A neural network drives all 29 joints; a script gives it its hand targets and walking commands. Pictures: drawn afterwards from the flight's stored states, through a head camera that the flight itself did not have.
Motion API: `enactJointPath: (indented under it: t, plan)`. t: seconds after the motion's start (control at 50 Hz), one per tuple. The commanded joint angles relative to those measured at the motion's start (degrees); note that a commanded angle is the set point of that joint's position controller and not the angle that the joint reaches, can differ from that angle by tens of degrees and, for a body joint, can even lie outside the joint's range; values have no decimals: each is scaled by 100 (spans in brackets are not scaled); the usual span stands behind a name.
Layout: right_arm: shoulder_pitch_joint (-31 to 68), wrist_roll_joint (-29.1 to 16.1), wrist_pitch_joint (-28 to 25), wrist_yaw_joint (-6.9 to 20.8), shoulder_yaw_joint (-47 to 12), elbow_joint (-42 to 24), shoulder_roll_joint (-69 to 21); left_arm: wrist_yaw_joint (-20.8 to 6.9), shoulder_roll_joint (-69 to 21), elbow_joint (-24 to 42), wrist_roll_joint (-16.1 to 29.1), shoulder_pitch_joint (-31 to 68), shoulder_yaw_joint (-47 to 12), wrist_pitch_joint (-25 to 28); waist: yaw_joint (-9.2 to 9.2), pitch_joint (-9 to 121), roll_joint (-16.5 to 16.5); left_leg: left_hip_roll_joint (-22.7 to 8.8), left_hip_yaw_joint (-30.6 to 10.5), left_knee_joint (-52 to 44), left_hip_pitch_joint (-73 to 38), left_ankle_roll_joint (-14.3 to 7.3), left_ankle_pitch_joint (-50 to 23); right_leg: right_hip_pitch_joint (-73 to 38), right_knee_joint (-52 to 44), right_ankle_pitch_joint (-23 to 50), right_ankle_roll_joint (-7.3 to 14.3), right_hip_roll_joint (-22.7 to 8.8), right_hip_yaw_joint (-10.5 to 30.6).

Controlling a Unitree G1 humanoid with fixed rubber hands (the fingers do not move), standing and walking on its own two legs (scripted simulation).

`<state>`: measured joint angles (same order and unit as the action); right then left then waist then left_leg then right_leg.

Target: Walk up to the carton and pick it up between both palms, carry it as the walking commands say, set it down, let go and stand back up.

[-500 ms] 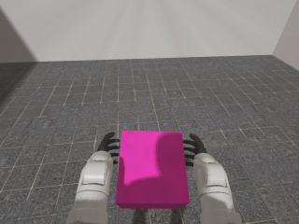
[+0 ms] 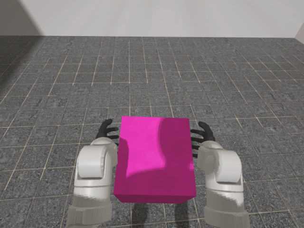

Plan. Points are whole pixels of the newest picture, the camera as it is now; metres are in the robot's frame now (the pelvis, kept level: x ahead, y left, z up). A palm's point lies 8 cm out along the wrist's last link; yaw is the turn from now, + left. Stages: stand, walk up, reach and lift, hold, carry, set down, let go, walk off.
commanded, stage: carry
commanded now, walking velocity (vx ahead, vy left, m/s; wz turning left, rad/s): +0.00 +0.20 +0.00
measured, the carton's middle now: (153, 162) +0.32 -0.01 +0.00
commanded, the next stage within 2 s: none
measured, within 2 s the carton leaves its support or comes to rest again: neither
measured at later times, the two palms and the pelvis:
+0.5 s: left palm (73, 151) +0.29 +0.18 +0.11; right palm (184, 160) +0.27 -0.07 +0.10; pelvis -0.03 +0.07 +0.02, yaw -1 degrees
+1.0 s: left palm (11, 169) +0.24 +0.30 +0.10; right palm (132, 178) +0.23 +0.05 +0.09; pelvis -0.06 +0.19 +0.01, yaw -1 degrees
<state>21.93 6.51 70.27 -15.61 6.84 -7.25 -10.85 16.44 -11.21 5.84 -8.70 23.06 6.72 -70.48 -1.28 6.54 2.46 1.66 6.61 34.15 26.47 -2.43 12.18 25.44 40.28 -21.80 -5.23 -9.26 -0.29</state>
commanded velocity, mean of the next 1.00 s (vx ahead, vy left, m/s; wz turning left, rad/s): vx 0.00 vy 0.20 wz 0.00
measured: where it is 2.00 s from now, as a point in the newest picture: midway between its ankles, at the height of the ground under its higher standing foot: outside the picture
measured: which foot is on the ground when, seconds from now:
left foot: down 0.00-0.26, up 0.28-0.58, down 0.60-0.92, up 0.94-1.00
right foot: up 0.00-0.24, down 0.26-0.60, up 0.62-0.88, down 0.90-1.00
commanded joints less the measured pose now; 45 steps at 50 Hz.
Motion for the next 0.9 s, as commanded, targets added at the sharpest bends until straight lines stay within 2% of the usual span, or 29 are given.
enactJointPath:
  t: [0.0, 0.02, 0.04, 0.08, 0.16, 0.2, 0.22, 0.24, 0.26, 0.28, 0.3, 0.32, 0.34, 0.38, 0.44, 0.5, 0.54, 0.56, 0.58, 0.6, 0.62, 0.64, 0.66, 0.68, 0.72, 0.82, 0.84, 0.86, 0.88]
  plan:
    - [2466, -2502, 113, 2330, -3527, 284, -6002, -2299, -5828, 111, 2520, 2826, -3410, -67, 85, 1740, -1590, -1879, -2049, -1138, -2220, -774, -2761, 962, 1520, -1504, 187, 560, -449]
    - [2422, -2415, 104, 2327, -3473, 239, -6050, -2321, -5914, 131, 2627, 2889, -3448, -61, 70, 1708, -1158, -1850, -1888, -1068, -2095, -983, -2695, 1043, 1999, -1456, 306, 540, -363]
    - [2474, -2341, 72, 2304, -3430, 155, -6081, -2342, -6014, 203, 2761, 3038, -3520, -50, 59, 1712, -908, -1792, -1732, -1074, -2024, -1026, -2423, 1101, 2190, -1257, 394, 503, -323]
    - [2600, -2288, 19, 2260, -3379, 19, -6118, -2340, -6101, 199, 2834, 3089, -3548, -62, 86, 1736, -831, -1619, -1463, -1106, -2010, -972, -1960, 1075, 1917, -882, 453, 510, -348]
    - [2453, -2215, -12, 2207, -3379, -15, -6123, -2312, -6062, 152, 2803, 2847, -3481, -108, 93, 1889, -1076, -1496, -1293, -1142, -1925, -969, -1579, 353, 632, -553, 488, 675, -556]
    - [2382, -2188, -14, 2194, -3424, 23, -6141, -2343, -6075, 66, 2753, 2664, -3407, -117, 162, 1903, -983, -1326, -1046, -904, -1818, -869, -1535, -322, -681, 170, 513, 721, -797]
    - [2361, -2183, -18, 2190, -3445, 36, -6144, -2372, -6092, 31, 2735, 2595, -3380, -117, 187, 1938, -877, -1188, -880, -692, -1535, -691, -1399, -928, -1424, 810, 492, 562, -778]
    - [2353, -2191, -25, 2190, -3462, 66, -6171, -2412, -6096, 10, 2721, 2559, -3336, -112, 196, 1955, -507, -1007, -780, -295, -776, -404, -1019, -1750, -1679, 1008, 554, -3, -122]
    - [2393, -2191, -6, 2199, -3499, 50, -6151, -2460, -6032, -107, 2677, 2471, -3280, -90, 228, 1728, 789, -568, -473, 538, 589, 67, 195, -2370, -1892, 1953, 1109, -1556, 1765]
    - [2683, -2197, 1, 2226, -3599, -126, -6129, -2502, -6057, -222, 2623, 2403, -3152, -50, 228, 1306, 1593, -415, -272, 1592, 1298, 148, 1750, -2125, -2115, 2953, 1714, -2379, 2383]
    - [2931, -2270, -29, 2232, -3676, -164, -6194, -2522, -6103, -280, 2629, 2488, -3102, -54, 223, 1182, 905, -505, -645, 2259, 1367, 192, 1652, -2043, -2039, 3101, 1822, -2195, 2074]
    - [2994, -2365, -67, 2242, -3766, -260, -6243, -2519, -6125, -181, 2670, 2587, -3122, -16, 192, 1203, 361, -543, -741, 2521, 1339, 285, 1363, -1996, -1979, 2818, 1701, -1902, 1681]
    - [2954, -2447, -85, 2253, -3814, -289, -6299, -2506, -6126, -46, 2668, 2668, -3118, 26, 158, 1171, 249, -556, -690, 2471, 1368, 362, 1109, -2008, -1921, 2822, 1489, -1616, 1252]
    - [2921, -2536, -91, 2251, -3878, -254, -6316, -2474, -6075, 122, 2644, 2738, -3157, 78, 172, 1299, 659, -397, -392, 2144, 1151, 505, 1007, -2149, -1592, 3597, 1240, -1161, 516]
    - [2779, -2523, -48, 2214, -3876, -151, -6256, -2447, -5920, 38, 2529, 2445, -3110, 75, 233, 1478, 1084, -299, -158, 1523, 812, 570, 1170, -2306, -1283, 4278, 1165, -1015, 198]
    - [2627, -2506, 7, 2202, -3825, -51, -6230, -2423, -5834, 80, 2449, 2249, -3158, 57, 286, 1514, 1401, -206, 93, 592, 323, 548, 1112, -2247, -1198, 4339, 1090, -1007, 107]
    - [2463, -2487, 35, 2218, -3775, 35, -6249, -2399, -5841, 182, 2464, 2257, -3245, 43, 213, 1546, 1329, -137, 340, -674, -307, 447, 378, -2064, -960, 3882, 885, -918, -52]
    - [2338, -2474, 39, 2231, -3743, 83, -6240, -2388, -5848, 240, 2456, 2255, -3290, 41, 189, 1648, 1002, -176, 357, -1285, -1037, 402, -114, -1691, -660, 3332, 628, -746, -176]
    - [2269, -2472, 31, 2254, -3722, 82, -6219, -2380, -5868, 274, 2439, 2271, -3351, 48, 156, 1732, 406, -664, -155, -1491, -1880, 362, -415, -978, -193, 2475, 350, -563, -307]
    - [2230, -2445, -2, 2272, -3642, 69, -6117, -2394, -5956, 202, 2448, 2181, -3389, 27, 147, 1725, -1036, -1715, -1440, -1480, -2355, 22, -2220, 172, 343, 322, 30, 29, -643]
    - [2312, -2431, -48, 2278, -3581, 169, -6122, -2409, -6000, 351, 2606, 2663, -3565, 18, 69, 1865, -2243, -2097, -1809, -1050, -2512, -642, -3209, 782, 1231, -1654, 80, 445, -648]
    - [2227, -2390, -58, 2310, -3492, 146, -6177, -2397, -6081, 388, 2684, 2812, -3637, 45, 44, 1832, -1878, -2039, -1644, -924, -2484, -842, -3467, 959, 1984, -1775, 233, 490, -391]
    - [2149, -2326, -87, 2323, -3443, 133, -6209, -2403, -6162, 479, 2800, 2918, -3726, 65, 33, 1774, -1508, -1956, -1386, -850, -2403, -881, -3334, 1097, 2390, -1579, 295, 490, -326]
    - [2177, -2277, -132, 2318, -3393, 77, -6238, -2410, -6217, 605, 2917, 3097, -3804, 79, 37, 1775, -1317, -1838, -1176, -847, -2353, -828, -3024, 1143, 2515, -1257, 327, 454, -294]
    - [2297, -2230, -198, 2280, -3347, -70, -6230, -2407, -6199, 571, 2976, 3095, -3772, 48, 62, 1829, -1194, -1694, -1017, -888, -2290, -815, -2556, 1055, 2254, -869, 326, 463, -352]
    - [2197, -2125, -183, 2183, -3430, -67, -6124, -2389, -6031, 275, 2855, 2635, -3547, -54, 80, 1880, -1250, -1628, -1016, -908, -1927, -944, -2112, 59, 429, -464, 437, 648, -615]
    - [2202, -2120, -167, 2172, -3468, -48, -6120, -2404, -6028, 208, 2820, 2543, -3492, -67, 134, 1864, -1139, -1531, -922, -766, -1848, -892, -2069, -295, -323, -67, 476, 687, -725]
    - [2185, -2117, -151, 2166, -3494, -13, -6112, -2427, -6029, 140, 2780, 2447, -3437, -76, 185, 1870, -966, -1384, -771, -535, -1710, -735, -1944, -798, -1266, 637, 460, 639, -853]
    - [2166, -2125, -141, 2167, -3513, 38, -6125, -2462, -6037, 84, 2746, 2384, -3385, -79, 191, 1875, -653, -1201, -672, -229, -1064, -466, -1617, -1583, -1644, 1050, 473, 191, -380]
